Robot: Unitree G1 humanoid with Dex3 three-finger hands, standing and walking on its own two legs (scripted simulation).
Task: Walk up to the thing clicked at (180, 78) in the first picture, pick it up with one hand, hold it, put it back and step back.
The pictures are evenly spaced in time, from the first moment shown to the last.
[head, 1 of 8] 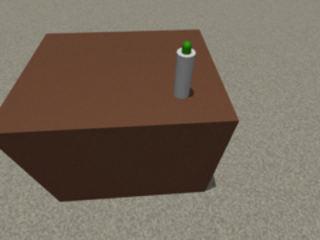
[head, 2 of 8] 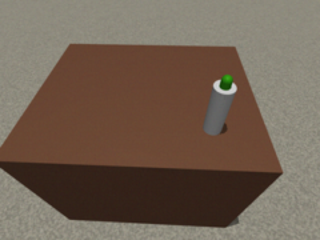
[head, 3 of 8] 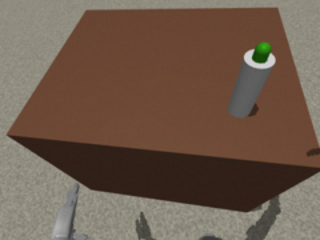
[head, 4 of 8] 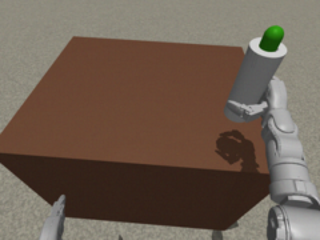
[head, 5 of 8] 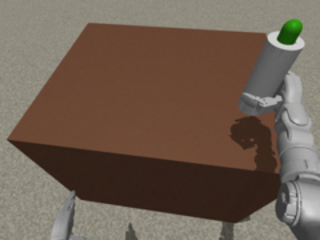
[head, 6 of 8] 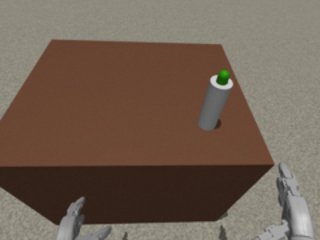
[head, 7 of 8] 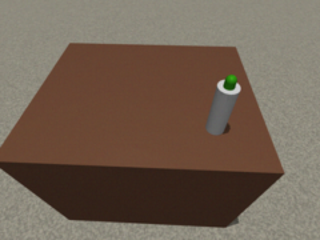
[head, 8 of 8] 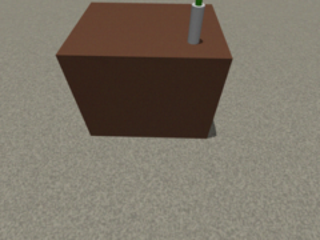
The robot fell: no
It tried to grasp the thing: yes
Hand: right
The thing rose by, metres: 0.25
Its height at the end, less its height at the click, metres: +0.00
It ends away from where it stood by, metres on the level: 0.01
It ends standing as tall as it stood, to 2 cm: yes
